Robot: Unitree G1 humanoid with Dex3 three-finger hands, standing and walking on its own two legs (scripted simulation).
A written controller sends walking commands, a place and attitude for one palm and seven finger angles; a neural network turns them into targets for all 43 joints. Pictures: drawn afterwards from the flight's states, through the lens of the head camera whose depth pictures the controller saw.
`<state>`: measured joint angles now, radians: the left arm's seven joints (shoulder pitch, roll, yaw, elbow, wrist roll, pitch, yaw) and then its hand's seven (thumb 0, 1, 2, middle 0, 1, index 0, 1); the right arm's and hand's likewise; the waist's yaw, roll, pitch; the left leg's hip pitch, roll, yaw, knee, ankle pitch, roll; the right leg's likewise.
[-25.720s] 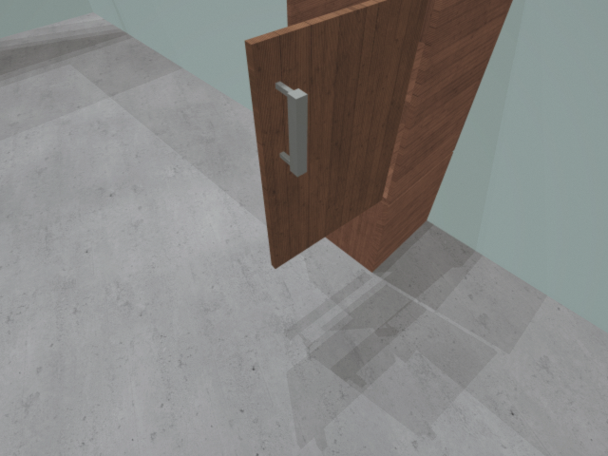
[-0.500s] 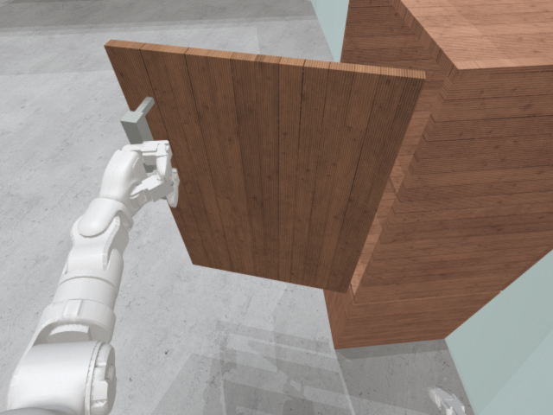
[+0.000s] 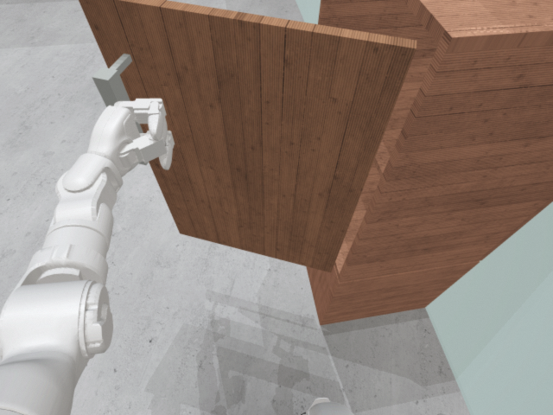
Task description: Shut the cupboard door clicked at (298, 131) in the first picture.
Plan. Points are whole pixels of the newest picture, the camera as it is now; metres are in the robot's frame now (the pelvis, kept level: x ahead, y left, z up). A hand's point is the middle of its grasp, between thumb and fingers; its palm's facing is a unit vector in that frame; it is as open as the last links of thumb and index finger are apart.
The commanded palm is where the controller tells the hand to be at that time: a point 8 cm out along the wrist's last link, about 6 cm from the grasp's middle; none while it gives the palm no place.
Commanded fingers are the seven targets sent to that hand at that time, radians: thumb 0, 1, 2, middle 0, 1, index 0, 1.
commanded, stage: push the door shut along its arc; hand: left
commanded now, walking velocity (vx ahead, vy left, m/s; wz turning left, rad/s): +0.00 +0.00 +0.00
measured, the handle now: (134, 112) +0.55 +0.19 +0.12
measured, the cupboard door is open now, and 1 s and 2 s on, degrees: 65 50 50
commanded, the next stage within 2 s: pull the fist back off the door in 0.72 s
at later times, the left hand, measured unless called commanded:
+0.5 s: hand (195, 118) +0.51 +0.09 +0.13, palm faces -0.40 -0.92 -0.02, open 3.1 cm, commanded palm +0.52 +0.13 +0.13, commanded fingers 0.00 0.90 0.90 -1.30 -1.50 -1.30 -1.50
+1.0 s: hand (214, 96) +0.57 +0.07 +0.13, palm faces +0.03 -1.00 +0.05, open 3.1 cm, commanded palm +0.53 +0.10 +0.13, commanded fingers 0.00 0.90 0.90 -1.30 -1.50 -1.30 -1.50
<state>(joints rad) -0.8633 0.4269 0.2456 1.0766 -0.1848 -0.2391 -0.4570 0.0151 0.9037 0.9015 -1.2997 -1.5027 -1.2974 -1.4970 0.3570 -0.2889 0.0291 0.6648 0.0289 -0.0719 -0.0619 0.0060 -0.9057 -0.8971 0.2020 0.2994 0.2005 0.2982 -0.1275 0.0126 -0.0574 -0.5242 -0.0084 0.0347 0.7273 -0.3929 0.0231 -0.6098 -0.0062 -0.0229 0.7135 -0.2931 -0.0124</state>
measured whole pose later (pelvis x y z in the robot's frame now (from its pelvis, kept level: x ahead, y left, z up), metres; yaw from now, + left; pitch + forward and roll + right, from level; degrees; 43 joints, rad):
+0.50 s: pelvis +0.00 +0.00 -0.01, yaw +0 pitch +16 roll +0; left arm -1.12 0.49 0.22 1.24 -0.14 -0.21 -0.49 0.00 0.91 0.93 -1.30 -1.50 -1.30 -1.50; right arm 0.40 -0.30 0.03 0.68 0.01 -0.07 -0.06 0.00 -0.91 -0.90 0.20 0.30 0.20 0.30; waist -0.19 0.02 -0.05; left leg -0.66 0.00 0.03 0.80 -0.41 0.02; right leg -0.74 0.00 -0.03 0.77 -0.30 -0.02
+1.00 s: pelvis +0.00 +0.00 -0.02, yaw +0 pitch +21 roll -1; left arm -1.23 0.33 0.32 1.23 -0.04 -0.23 0.07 0.02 0.91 0.93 -1.30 -1.50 -1.30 -1.50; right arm 0.44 -0.27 0.01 0.66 -0.06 -0.06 0.04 0.00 -0.91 -0.90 0.20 0.30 0.20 0.30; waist -0.20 0.05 -0.09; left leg -0.79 0.01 0.02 0.85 -0.43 0.02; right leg -0.86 0.01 -0.04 0.80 -0.31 -0.02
